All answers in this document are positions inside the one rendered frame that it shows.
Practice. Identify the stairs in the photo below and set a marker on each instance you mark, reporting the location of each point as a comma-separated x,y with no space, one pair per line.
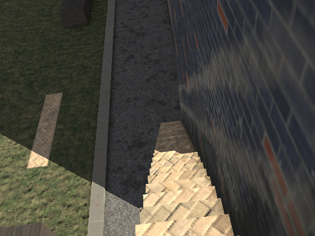
180,199

